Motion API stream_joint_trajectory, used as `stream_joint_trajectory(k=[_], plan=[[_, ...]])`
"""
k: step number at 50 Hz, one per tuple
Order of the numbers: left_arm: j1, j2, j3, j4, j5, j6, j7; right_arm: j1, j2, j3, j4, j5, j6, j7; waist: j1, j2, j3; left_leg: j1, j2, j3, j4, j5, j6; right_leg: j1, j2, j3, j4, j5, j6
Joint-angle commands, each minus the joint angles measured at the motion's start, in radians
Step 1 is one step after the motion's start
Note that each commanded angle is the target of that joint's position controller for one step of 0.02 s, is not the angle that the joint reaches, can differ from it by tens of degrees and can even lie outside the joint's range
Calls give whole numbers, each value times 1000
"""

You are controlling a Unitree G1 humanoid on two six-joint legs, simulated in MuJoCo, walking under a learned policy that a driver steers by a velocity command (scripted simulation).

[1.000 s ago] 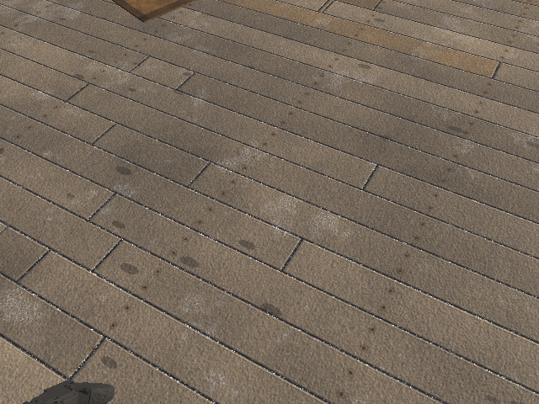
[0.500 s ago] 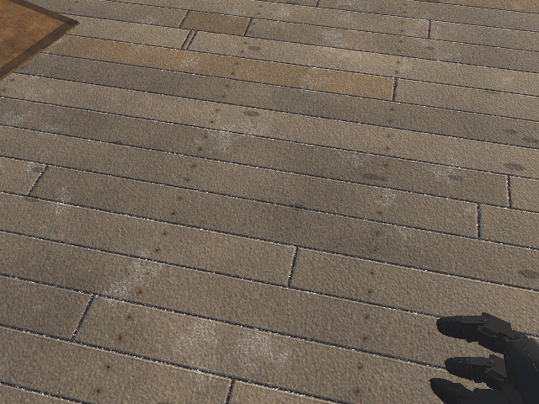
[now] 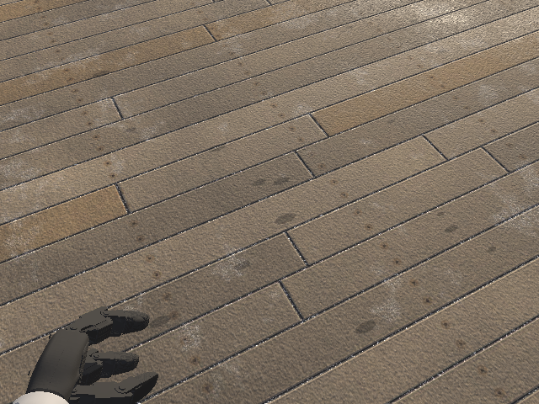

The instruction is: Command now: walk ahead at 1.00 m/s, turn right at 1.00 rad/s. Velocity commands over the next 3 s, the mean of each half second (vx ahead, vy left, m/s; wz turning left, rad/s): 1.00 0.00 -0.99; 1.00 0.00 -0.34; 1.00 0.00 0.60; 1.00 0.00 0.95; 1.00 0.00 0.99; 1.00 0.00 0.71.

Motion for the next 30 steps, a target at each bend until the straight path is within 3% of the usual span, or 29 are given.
stream_joint_trajectory(k=[1,2,3,4,5,6,8,10,12,14,17,18,19,20,21,22,23,24,25,26,27,28,30], plan=[[551,203,108,145,-14,-3,58,-184,-244,-61,-136,-10,14,2,322,52,-199,-568,130,-91,836,760,90,848,39,146,-99,-113,-88],[465,283,122,127,-26,9,74,-180,-93,-23,-189,-30,6,14,191,-154,-140,-881,-13,-126,1198,-68,72,891,-129,460,-61,67,-124],[473,339,136,84,3,22,74,-185,-148,-27,-315,3,-17,16,173,-148,-361,-1124,-49,-352,1298,-53,52,1129,-268,896,-302,-120,-310],[481,289,136,88,-1,21,83,-269,-182,-22,-318,-2,-42,15,185,24,-263,-1177,11,-410,1193,38,55,1029,-290,964,-455,-244,-267],[447,241,127,106,-3,11,92,-290,-184,-18,-310,1,-50,15,136,96,-104,-1148,44,-406,1082,87,53,849,-260,891,-497,-209,-232],[416,216,118,117,-6,-6,97,-307,-172,-14,-301,-15,-41,11,85,150,-43,-1073,69,-405,1009,72,39,701,-211,808,-498,-106,-207],[378,169,96,116,-14,-38,104,-259,-157,-9,-283,-44,3,14,13,163,-2,-944,108,-406,881,28,4,485,-137,666,-500,31,-188],[383,162,91,123,-20,-62,95,-350,-127,1,-326,-41,26,23,16,134,36,-878,118,-371,700,47,-16,330,-76,594,-539,44,-173],[386,167,96,129,-15,-72,89,-481,-85,19,-379,-23,25,35,47,96,63,-796,96,-345,503,263,-15,238,-19,545,-553,101,-135],[412,182,106,142,-23,-75,79,-527,-72,27,-392,-1,20,41,85,54,33,-678,52,-330,328,475,8,244,-1,526,-545,222,-84],[453,202,115,163,-34,-71,77,-541,-113,16,-397,11,17,34,110,18,-14,-574,1,-339,185,513,41,389,-37,565,-475,393,-32],[453,217,119,165,-31,-69,82,-492,-143,4,-382,10,15,26,88,15,-52,-509,-27,-346,154,459,50,449,-36,573,-388,525,-7],[444,248,126,166,-23,-66,82,-383,-192,-17,-353,13,11,14,31,22,-132,-391,-55,-347,159,358,60,487,-31,567,-233,643,19],[391,274,130,158,-18,-69,77,-190,-229,-38,-311,15,7,-1,-95,29,-217,-180,-41,-340,150,298,68,421,-6,543,4,645,44],[354,187,106,136,-14,-82,75,26,-299,-67,-270,-5,2,-24,-184,92,-327,56,109,-474,158,41,93,271,47,480,326,417,62],[461,6,60,88,-51,-81,81,19,-360,-75,-269,-52,-4,-23,-65,390,-437,238,435,-987,-15,-251,165,-9,143,375,632,-423,86],[433,78,51,74,-34,-70,89,-106,-321,-82,-285,-33,5,-13,-31,390,-391,120,441,-1233,-163,-431,197,-121,69,309,709,-310,73],[356,128,61,91,-6,-56,84,-208,-219,-61,-295,-21,9,-9,-21,244,-226,-41,374,-1057,-166,-412,199,-134,-1,285,679,-199,74],[320,126,61,94,9,-48,67,-233,-166,-49,-275,-18,9,0,-5,133,-139,-159,322,-891,-149,-231,197,-111,-37,268,632,-148,81],[283,107,57,86,17,-41,51,-212,-144,-42,-244,-21,5,4,0,99,-91,-238,274,-765,-153,-78,185,-88,-57,269,600,-145,85],[282,73,48,70,19,-32,36,-186,-125,-34,-207,-18,-5,6,24,124,-59,-304,252,-692,-167,-1,189,-73,-68,280,579,-152,93],[270,43,37,60,19,-24,28,-163,-101,-28,-176,-11,-17,16,38,128,-35,-334,237,-641,-184,60,185,-79,-75,289,561,-158,95],[227,17,23,35,21,-15,21,-142,-94,-24,-139,6,-39,32,58,114,-1,-357,227,-550,-232,176,188,-127,-71,303,512,-132,100]])
Next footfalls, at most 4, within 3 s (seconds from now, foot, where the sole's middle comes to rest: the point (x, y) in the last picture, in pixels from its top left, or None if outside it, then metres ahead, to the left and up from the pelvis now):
0.02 right None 0.19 -0.01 -0.74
0.42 left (236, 325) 0.64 0.07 -0.74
0.84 right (380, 244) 0.86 -0.34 -0.74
1.30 left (403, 133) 1.30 -0.51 -0.74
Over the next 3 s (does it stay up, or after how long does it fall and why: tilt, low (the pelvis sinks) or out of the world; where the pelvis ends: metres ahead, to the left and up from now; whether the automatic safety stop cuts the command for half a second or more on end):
stays up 2.49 -0.31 0.00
